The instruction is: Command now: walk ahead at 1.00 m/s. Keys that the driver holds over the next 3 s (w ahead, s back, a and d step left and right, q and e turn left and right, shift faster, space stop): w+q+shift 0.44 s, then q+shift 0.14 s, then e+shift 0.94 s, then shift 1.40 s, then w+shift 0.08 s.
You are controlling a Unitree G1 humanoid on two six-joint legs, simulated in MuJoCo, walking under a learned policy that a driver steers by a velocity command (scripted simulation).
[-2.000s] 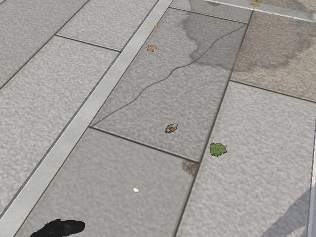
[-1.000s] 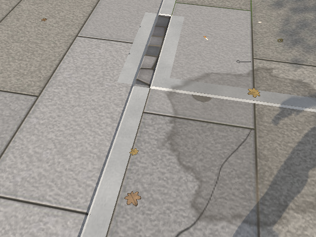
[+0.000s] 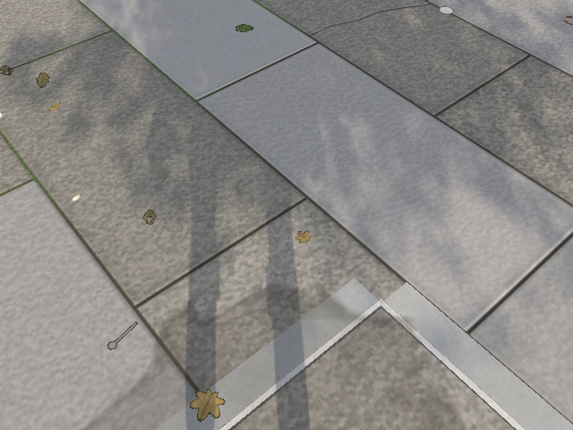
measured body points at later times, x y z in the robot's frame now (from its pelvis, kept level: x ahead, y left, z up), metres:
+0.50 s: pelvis +0.47 +0.10 +0.01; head +0.50 +0.09 +0.46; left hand +0.60 +0.38 -0.06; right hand +0.55 -0.19 -0.12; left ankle +0.45 +0.12 -0.72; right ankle +0.56 -0.06 -0.64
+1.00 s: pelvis +0.76 +0.13 +0.01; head +0.81 +0.13 +0.46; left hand +0.66 +0.39 -0.11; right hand +1.03 -0.02 -0.09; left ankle +0.74 +0.28 -0.67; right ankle +0.87 +0.11 -0.72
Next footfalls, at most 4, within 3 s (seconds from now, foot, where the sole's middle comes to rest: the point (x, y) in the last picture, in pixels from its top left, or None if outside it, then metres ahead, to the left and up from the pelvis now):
0.30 left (228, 429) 0.49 0.13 -0.76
0.68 right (235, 272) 0.91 0.13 -0.76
1.22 left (179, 301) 0.82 0.27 -0.76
1.64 right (269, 315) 0.77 0.03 -0.76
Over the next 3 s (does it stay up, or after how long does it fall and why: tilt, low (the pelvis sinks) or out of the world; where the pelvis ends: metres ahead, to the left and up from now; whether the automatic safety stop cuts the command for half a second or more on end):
stays up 0.78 0.15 0.02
